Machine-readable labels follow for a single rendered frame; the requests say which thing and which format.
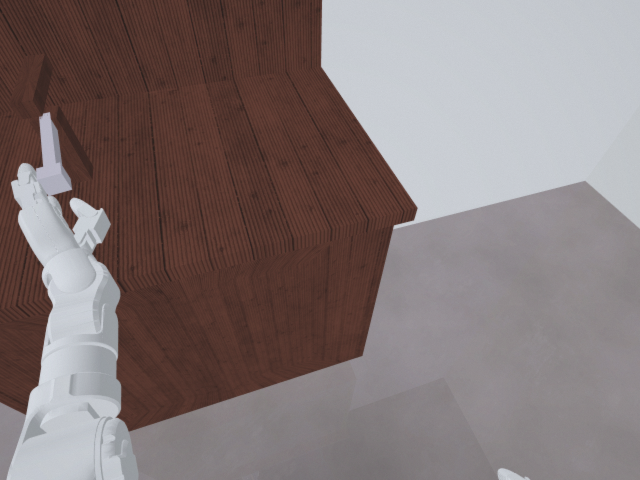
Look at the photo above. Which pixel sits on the counter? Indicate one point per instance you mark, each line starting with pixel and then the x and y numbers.
pixel 250 212

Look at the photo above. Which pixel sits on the robot left forearm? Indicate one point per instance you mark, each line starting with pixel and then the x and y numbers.
pixel 78 367

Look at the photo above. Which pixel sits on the tap lever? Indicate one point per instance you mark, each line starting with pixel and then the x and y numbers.
pixel 52 176

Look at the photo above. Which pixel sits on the left robot upper arm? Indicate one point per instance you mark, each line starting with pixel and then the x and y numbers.
pixel 99 449

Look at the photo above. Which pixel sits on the left robot hand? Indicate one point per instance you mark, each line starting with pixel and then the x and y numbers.
pixel 43 225

